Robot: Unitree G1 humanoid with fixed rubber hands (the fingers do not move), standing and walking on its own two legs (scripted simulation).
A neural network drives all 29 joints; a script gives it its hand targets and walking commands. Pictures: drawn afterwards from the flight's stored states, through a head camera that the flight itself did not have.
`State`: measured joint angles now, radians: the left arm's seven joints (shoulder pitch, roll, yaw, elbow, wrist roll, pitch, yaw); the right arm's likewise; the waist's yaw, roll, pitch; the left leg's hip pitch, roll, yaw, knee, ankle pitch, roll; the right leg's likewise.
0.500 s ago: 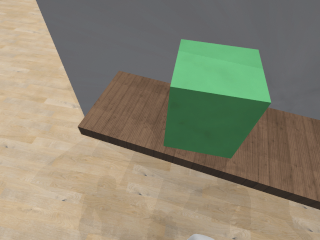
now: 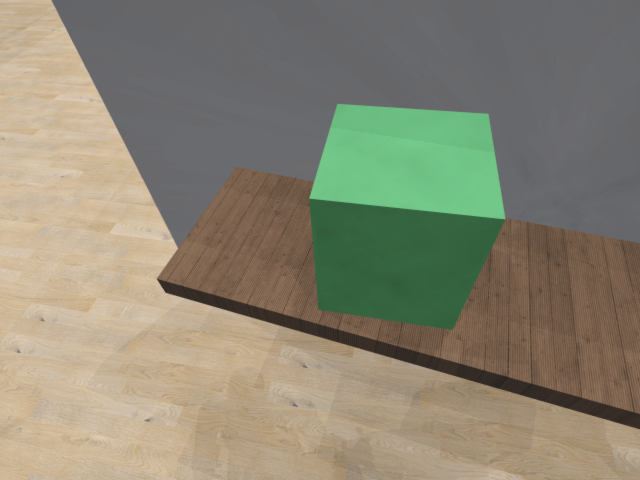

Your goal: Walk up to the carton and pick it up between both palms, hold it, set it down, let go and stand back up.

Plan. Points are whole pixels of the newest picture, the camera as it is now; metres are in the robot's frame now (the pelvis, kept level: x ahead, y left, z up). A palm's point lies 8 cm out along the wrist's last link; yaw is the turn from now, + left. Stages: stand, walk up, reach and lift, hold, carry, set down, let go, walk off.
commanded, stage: walk up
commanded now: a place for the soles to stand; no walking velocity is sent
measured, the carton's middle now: (396, 219) +0.44 -0.09 +0.05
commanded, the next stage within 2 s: none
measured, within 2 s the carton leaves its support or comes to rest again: neither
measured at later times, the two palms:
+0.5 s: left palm out of the picture +0.00 +0.23 -0.14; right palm out of the picture +0.00 -0.21 -0.15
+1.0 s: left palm out of the picture +0.07 +0.25 -0.14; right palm out of the picture -0.02 -0.21 -0.16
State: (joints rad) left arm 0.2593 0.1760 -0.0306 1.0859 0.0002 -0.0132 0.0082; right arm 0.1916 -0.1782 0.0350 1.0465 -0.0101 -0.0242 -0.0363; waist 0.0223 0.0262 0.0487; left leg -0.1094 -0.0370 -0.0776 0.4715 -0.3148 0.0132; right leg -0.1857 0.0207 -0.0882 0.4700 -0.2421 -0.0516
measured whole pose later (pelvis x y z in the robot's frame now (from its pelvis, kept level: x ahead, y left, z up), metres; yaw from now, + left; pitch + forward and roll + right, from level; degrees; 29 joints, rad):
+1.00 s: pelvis +0.01 +0.03 -0.01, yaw -13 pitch -2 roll +2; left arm 0.27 0.17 -0.03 1.08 0.01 -0.03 0.05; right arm 0.20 -0.20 0.01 1.10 -0.01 0.02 -0.04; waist 0.01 0.00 0.08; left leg -0.07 -0.03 0.17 0.49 -0.38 0.05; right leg -0.29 0.06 0.14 0.63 -0.29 -0.01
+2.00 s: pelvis +0.01 +0.05 -0.01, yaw -22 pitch -3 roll +1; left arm 0.20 0.20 -0.04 1.01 0.02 0.00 0.04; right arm 0.29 -0.19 0.02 1.02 0.00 0.02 -0.03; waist -0.01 -0.04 0.05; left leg -0.03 -0.07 0.12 0.44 -0.37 0.08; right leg -0.27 0.07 0.15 0.56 -0.23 0.00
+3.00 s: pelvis +0.02 +0.01 +0.00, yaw -22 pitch -2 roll +0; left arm 0.23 0.15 -0.07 1.14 0.00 -0.03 0.05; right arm 0.27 -0.18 0.03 1.18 0.00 0.01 -0.04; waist 0.00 0.02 0.05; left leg 0.00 -0.01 0.10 0.40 -0.37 0.03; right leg -0.24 0.11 0.10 0.51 -0.23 -0.06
